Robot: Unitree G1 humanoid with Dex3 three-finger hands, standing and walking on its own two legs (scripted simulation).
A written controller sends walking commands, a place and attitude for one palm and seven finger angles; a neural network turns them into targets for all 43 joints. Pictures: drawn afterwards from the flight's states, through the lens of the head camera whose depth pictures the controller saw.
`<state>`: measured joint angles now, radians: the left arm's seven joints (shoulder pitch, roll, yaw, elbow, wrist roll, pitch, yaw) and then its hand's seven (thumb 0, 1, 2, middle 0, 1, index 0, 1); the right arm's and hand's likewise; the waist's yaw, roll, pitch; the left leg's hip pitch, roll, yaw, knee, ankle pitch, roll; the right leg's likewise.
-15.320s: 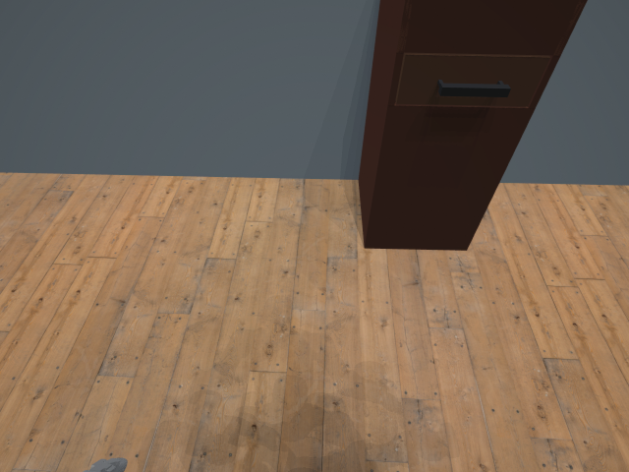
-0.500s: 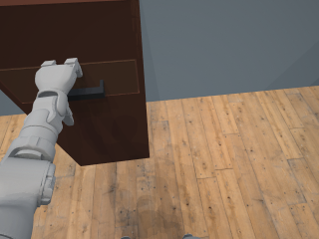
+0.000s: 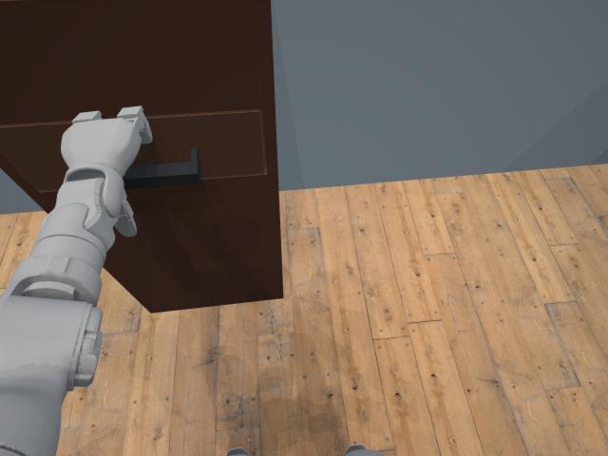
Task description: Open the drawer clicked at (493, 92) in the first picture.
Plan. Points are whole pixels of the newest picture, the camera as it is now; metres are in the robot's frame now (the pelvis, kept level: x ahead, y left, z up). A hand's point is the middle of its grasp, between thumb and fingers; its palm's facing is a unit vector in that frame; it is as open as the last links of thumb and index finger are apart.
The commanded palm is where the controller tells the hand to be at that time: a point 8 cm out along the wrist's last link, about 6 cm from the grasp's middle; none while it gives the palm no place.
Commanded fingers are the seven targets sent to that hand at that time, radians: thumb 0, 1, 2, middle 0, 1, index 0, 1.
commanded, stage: lower the fingers behind the handle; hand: left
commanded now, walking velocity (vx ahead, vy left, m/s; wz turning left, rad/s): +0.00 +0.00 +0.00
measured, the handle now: (140, 167) +0.55 +0.23 +0.00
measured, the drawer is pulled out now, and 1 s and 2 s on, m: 0.00 0.00 0.00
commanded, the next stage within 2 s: close the thumb around the handle in 1.62 s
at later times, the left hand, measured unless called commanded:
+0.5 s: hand (120, 192) +0.48 +0.23 +0.02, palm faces -0.07 -0.03 -1.00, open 13.8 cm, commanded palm +0.48 +0.23 +0.08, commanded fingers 0.00 -0.50 0.30 -0.30 -1.20 -0.30 -1.20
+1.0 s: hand (133, 201) +0.49 +0.23 +0.00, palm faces -0.08 -0.02 -1.00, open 13.9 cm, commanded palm +0.48 +0.22 +0.05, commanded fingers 0.00 -0.50 0.30 -0.30 -1.20 -0.30 -1.20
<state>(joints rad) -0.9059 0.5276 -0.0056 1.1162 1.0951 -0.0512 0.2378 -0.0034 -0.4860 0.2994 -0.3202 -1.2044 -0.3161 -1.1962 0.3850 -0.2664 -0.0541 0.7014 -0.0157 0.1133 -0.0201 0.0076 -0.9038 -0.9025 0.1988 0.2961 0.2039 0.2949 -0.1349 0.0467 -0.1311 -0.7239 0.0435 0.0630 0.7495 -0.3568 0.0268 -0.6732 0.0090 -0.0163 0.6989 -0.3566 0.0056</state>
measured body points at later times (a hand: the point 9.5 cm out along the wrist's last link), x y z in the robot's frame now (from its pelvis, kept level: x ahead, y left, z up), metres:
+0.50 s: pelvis +0.00 +0.00 -0.01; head +0.10 +0.00 +0.43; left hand +0.48 +0.23 +0.08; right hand +0.00 -0.28 -0.13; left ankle -0.01 +0.10 -0.71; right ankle -0.02 -0.13 -0.71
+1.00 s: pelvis -0.02 +0.00 -0.02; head +0.10 +0.01 +0.41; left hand +0.49 +0.23 +0.05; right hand -0.04 -0.27 -0.14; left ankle -0.01 +0.10 -0.71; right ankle -0.02 -0.13 -0.71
